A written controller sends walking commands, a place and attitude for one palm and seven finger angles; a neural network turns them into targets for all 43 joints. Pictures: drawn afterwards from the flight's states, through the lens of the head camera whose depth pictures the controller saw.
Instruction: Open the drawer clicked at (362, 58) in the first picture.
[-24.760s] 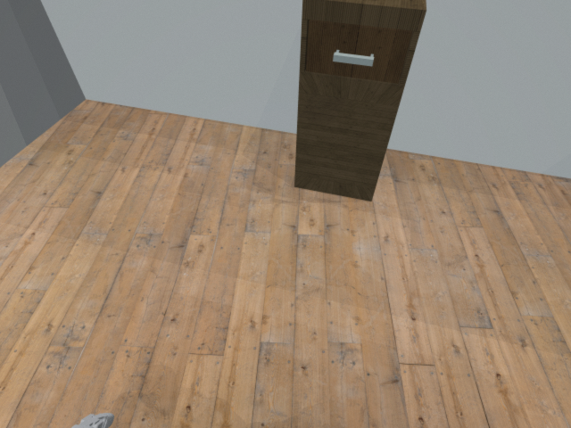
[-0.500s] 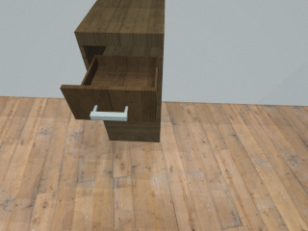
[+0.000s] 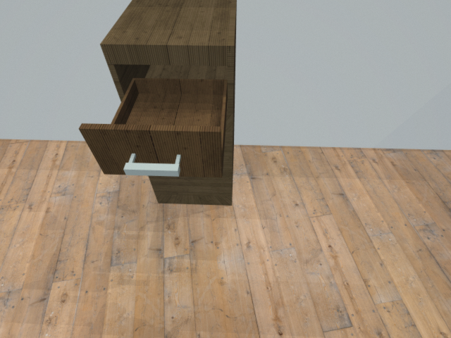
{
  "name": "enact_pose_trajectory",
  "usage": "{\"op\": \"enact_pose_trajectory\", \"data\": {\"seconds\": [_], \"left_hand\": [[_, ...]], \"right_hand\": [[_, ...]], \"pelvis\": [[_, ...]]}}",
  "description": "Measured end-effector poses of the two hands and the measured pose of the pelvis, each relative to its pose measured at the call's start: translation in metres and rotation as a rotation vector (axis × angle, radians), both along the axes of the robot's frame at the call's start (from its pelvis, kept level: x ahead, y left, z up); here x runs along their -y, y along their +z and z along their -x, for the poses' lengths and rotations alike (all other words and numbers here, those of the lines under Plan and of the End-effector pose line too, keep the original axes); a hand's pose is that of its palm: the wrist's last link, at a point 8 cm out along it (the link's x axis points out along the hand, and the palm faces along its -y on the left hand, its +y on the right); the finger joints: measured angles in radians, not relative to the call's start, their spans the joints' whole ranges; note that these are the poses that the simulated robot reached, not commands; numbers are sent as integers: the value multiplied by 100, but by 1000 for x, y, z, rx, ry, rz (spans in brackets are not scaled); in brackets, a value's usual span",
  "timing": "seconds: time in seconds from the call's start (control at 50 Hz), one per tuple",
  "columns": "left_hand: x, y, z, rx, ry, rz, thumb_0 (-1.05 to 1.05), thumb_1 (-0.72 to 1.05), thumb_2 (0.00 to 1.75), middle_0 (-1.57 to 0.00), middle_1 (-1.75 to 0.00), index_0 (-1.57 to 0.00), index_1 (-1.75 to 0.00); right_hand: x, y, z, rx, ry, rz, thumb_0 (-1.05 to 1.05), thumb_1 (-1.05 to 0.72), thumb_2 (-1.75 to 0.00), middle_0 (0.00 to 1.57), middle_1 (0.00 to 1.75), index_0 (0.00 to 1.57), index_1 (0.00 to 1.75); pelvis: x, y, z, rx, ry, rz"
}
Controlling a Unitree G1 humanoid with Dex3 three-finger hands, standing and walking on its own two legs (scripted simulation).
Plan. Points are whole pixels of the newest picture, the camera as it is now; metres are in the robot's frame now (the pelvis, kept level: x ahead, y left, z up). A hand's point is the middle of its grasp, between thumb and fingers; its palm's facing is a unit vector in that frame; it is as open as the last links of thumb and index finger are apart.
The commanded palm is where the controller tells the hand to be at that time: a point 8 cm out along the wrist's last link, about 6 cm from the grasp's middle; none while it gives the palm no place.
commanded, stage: stand and wait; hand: left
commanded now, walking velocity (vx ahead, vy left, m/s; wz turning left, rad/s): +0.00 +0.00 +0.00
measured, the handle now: (154, 163) +0.53 +0.22 -0.06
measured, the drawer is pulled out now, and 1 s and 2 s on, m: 0.30 0.30 0.30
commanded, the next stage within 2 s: none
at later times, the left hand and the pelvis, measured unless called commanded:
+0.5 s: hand out of the picture +0.04 +0.19 -0.17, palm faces +0.02 -0.97 -0.26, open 7.4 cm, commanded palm none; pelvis +0.01 -0.01 +0.00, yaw +0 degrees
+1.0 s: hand out of the picture +0.07 +0.21 -0.16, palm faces +0.00 -0.95 -0.30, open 7.4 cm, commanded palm none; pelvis +0.02 -0.01 +0.00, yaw +0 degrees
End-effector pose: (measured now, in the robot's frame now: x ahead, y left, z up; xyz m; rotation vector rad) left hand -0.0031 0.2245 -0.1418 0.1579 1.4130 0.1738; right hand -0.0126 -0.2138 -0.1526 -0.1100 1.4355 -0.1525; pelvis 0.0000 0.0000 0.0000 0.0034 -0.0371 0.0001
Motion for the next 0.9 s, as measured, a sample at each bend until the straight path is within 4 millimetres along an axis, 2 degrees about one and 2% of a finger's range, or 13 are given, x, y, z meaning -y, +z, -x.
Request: {"op": "enact_pose_trajectory", "data": {"seconds": [0.2,0.52,0.9], "left_hand": [[-3,3,-19,38,-11,-20,0,90,90,-20,-30,-20,-30],[-12,7,-37,58,-26,-51,0,90,90,-20,-30,-20,-30],[-29,13,-63,99,-52,-80,0,90,90,-20,-30,-21,-30]], "right_hand": [[15,1,-9,12,7,18,1,-91,-90,20,30,20,30],[37,5,-26,28,20,55,1,-90,-90,20,30,20,30],[54,12,-54,79,41,95,1,-90,-90,20,30,20,30]], "pelvis": [[6,0,-4,0,2,0],[12,1,-9,-4,0,2],[10,2,-14,-7,-4,3]]}}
